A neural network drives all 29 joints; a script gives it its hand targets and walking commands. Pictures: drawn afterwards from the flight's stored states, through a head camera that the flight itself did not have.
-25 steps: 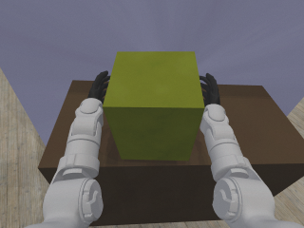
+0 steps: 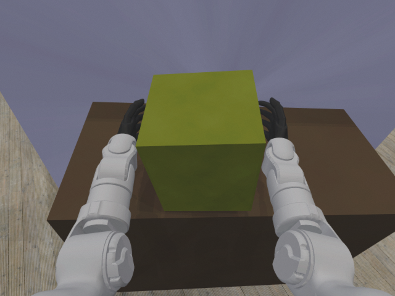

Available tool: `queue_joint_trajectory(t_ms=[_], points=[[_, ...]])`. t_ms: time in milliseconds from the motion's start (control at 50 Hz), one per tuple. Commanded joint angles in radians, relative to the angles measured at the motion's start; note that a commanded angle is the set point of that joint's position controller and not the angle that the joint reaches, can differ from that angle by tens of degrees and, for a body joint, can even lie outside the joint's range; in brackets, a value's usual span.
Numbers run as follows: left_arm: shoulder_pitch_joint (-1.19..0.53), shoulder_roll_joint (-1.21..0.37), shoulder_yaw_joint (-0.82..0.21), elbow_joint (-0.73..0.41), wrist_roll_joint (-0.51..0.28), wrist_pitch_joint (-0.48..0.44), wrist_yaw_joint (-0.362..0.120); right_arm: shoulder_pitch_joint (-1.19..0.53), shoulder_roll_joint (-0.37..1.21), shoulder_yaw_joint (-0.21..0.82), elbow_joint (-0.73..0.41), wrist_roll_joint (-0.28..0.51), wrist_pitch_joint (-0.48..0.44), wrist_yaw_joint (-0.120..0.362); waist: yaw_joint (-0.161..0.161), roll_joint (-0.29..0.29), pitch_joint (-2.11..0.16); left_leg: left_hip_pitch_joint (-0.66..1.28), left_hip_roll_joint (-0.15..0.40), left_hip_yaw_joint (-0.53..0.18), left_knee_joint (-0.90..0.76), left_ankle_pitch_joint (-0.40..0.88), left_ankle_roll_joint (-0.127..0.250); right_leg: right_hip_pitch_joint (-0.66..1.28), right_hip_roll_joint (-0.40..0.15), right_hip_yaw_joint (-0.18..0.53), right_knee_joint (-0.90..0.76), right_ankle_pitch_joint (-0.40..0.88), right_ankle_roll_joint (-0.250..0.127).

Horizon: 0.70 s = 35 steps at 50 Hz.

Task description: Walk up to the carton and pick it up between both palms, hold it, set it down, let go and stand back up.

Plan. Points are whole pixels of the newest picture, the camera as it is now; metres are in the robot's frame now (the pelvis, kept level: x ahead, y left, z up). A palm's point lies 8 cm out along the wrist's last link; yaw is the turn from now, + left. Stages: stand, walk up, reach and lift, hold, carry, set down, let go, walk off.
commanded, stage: set down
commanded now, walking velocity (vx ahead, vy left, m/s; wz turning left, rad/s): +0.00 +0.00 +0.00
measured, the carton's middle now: (204, 146) +0.43 +0.00 +0.08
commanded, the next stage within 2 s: none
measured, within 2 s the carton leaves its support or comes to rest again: rests again in 1.60 s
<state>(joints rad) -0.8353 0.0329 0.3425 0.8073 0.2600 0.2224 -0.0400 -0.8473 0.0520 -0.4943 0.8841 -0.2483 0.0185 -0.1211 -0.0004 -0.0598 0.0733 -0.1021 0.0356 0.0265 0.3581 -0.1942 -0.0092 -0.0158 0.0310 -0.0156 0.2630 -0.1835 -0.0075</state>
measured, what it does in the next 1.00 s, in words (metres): stands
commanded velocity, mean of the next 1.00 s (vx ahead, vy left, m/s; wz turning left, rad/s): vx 0.00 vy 0.00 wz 0.00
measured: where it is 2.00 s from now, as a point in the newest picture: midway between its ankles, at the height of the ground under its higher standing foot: outside the picture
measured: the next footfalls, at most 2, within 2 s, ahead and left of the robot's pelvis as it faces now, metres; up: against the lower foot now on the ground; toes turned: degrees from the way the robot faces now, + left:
none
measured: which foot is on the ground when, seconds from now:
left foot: down 0.00-1.00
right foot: down 0.00-1.00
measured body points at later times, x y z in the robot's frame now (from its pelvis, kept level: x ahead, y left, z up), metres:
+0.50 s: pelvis +0.00 +0.00 +0.00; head +0.02 +0.03 +0.45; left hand +0.44 +0.16 +0.11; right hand +0.42 -0.15 +0.12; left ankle +0.00 +0.12 -0.75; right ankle -0.02 -0.11 -0.75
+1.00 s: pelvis +0.01 +0.00 +0.00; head +0.03 +0.03 +0.45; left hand +0.44 +0.15 +0.10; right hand +0.42 -0.16 +0.10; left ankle +0.00 +0.12 -0.75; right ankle -0.02 -0.11 -0.75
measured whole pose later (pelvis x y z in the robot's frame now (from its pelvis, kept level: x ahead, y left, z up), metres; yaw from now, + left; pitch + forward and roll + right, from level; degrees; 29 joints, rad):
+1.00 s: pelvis +0.01 +0.00 +0.00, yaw +0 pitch -1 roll -1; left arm -0.84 0.02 0.35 0.86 0.26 0.13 -0.05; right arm -0.77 0.08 -0.54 0.88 -0.32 -0.06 -0.12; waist 0.00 -0.06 0.07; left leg -0.13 0.04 0.03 0.36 -0.20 -0.01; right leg -0.05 0.03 -0.02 0.26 -0.19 -0.01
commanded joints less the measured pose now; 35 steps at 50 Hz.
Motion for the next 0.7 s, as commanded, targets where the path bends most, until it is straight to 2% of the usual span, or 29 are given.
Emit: queue_joint_trajectory(t_ms=[0,80,160,240,340,680], points=[[-0.688,-0.507,-0.204,-0.05,-0.03,-0.092,-0.12,-0.549,0.524,0.171,-0.023,-0.047,-0.068,0.13,-0.163,0.056,-0.614,0.055,-0.07,0.077,-0.087,0.229,-0.018,0.128,-0.038,-0.064,0.066,0.544,0.095],[-0.658,-0.517,-0.211,-0.048,-0.027,-0.096,-0.121,-0.521,0.525,0.173,-0.018,-0.052,-0.076,0.127,-0.173,0.057,-0.615,0.055,-0.07,0.074,-0.08,0.257,-0.023,0.137,-0.037,-0.066,0.072,0.585,0.095],[-0.627,-0.517,-0.205,-0.044,-0.019,-0.097,-0.123,-0.51,0.53,0.184,-0.032,-0.052,-0.085,0.127,-0.162,0.057,-0.614,0.056,-0.07,0.076,-0.077,0.272,-0.023,0.141,-0.037,-0.067,0.076,0.603,0.097],[-0.61,-0.525,-0.212,-0.041,-0.017,-0.101,-0.125,-0.504,0.526,0.18,-0.042,-0.058,-0.096,0.126,-0.169,0.062,-0.614,0.06,-0.068,0.075,-0.069,0.291,-0.028,0.133,-0.036,-0.07,0.075,0.614,0.095],[-0.589,-0.526,-0.198,-0.023,-0.001,-0.106,-0.127,-0.508,0.528,0.182,-0.066,-0.065,-0.109,0.128,-0.155,0.062,-0.609,0.042,-0.07,0.076,-0.071,0.278,-0.023,0.136,-0.039,-0.067,0.076,0.614,0.098],[-0.556,-0.529,-0.155,0.018,0.034,-0.132,-0.134,-0.473,0.532,0.146,-0.066,-0.108,-0.131,0.138,-0.149,0.066,-0.577,0.028,-0.067,0.079,-0.075,0.253,-0.017,0.116,-0.038,-0.071,0.072,0.574,0.098]])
